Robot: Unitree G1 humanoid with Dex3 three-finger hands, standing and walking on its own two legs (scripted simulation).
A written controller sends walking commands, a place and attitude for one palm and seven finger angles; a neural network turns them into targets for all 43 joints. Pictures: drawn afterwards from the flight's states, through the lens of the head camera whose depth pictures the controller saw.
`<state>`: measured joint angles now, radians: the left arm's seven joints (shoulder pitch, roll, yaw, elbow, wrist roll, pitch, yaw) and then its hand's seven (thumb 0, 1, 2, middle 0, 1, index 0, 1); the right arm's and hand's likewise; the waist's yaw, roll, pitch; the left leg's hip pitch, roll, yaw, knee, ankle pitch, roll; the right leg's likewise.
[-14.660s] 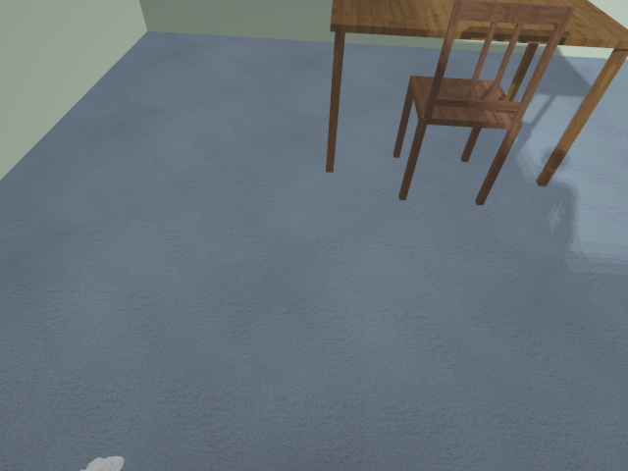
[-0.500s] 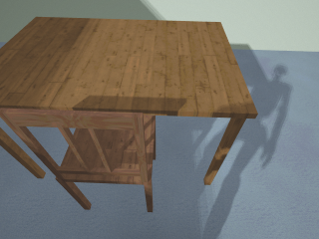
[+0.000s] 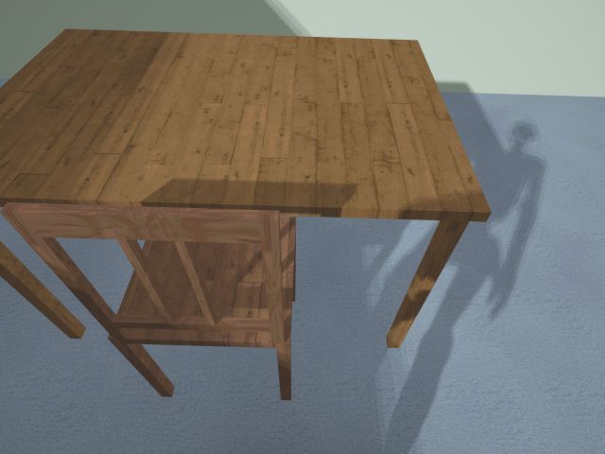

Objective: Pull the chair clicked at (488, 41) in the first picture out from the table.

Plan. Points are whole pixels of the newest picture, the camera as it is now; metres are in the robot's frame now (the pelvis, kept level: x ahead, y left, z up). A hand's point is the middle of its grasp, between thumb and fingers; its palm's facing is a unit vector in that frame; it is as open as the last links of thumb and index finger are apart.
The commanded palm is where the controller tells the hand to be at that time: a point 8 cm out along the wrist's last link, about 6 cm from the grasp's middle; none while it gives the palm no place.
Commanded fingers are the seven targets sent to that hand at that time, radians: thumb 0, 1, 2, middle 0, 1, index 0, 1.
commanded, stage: look again from close up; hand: left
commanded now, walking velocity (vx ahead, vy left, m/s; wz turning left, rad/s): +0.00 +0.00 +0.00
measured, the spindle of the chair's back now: (151, 284) +0.40 +0.30 -0.10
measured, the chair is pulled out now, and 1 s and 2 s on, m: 0.00 0.00 0.00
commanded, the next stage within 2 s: raise the hand toward the chair's back in 0.54 s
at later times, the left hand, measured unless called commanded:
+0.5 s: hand out of the picture -0.02 +0.16 -0.18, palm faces +0.02 -0.99 -0.17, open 7.4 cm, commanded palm none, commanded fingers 0.00 0.90 0.90 -0.20 -0.30 -0.20 -0.30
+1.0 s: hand (210, 394) +0.20 +0.14 -0.04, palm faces +0.02 -1.00 +0.07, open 8.7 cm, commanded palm +0.12 +0.22 -0.07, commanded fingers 0.00 0.46 0.71 -0.16 -0.23 -0.16 -0.23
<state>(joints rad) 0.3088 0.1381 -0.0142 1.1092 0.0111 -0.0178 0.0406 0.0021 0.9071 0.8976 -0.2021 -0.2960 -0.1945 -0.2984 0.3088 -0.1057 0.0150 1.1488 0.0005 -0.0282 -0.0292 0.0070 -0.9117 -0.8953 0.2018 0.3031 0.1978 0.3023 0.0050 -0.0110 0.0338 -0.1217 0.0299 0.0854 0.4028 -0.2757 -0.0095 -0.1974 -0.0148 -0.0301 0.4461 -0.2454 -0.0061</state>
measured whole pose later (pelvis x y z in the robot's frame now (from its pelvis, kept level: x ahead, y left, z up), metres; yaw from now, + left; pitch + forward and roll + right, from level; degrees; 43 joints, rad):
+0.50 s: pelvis +0.00 +0.01 +0.00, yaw +0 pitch +0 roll +0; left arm 0.32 0.13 -0.02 1.10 0.01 -0.02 0.04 0.00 0.90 0.90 -0.20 -0.30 -0.19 -0.30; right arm 0.30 -0.11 0.01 1.15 0.00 -0.03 -0.03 0.01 -0.91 -0.90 0.20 0.30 0.20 0.30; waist 0.01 -0.01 0.04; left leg -0.13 0.02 0.09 0.41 -0.27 0.00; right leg -0.20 -0.02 -0.02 0.45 -0.24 0.00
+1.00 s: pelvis -0.02 -0.01 -0.07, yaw +2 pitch +13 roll +2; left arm 0.33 0.11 0.08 0.14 -0.20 -0.48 -0.20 0.01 0.69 0.80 -0.18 -0.26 -0.17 -0.26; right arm 0.18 -0.29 -0.10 0.63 0.01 -0.31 0.03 0.02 -0.92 -0.90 0.20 0.30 0.20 0.30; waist -0.04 -0.07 -0.16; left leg -0.70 0.03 0.05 0.98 -0.50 -0.02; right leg -0.77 -0.04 -0.04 1.01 -0.47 -0.02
